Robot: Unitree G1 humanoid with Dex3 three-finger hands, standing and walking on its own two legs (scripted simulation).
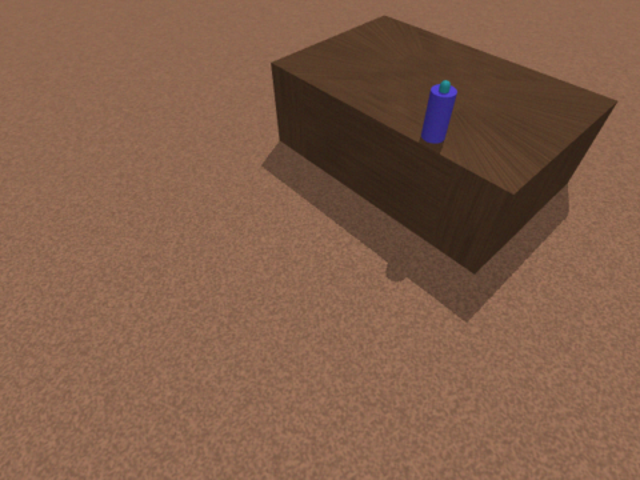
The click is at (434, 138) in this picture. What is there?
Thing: necked bottle
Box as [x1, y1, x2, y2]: [421, 80, 456, 143]
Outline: 446,80 442,81 440,84 431,87 421,133 422,138 428,142 440,142 444,139 456,95 456,89 451,86 449,82
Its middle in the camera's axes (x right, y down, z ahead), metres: +0.40 -0.45 +1.33
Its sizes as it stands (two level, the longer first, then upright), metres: 0.084 0.084 0.208
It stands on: a support 0.42 m high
